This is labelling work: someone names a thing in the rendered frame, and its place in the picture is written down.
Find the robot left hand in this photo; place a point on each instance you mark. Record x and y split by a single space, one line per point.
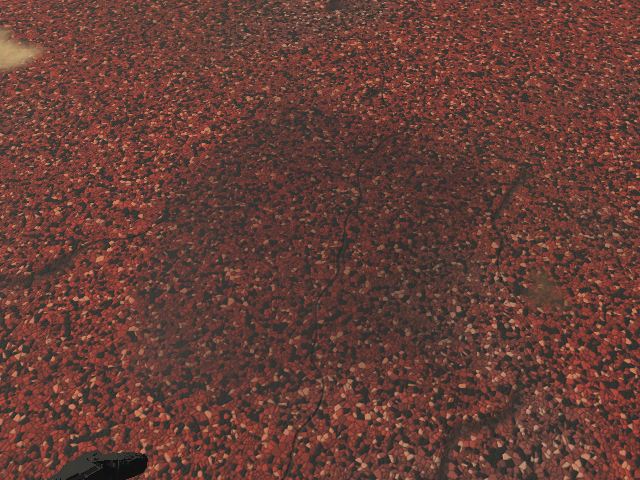
111 466

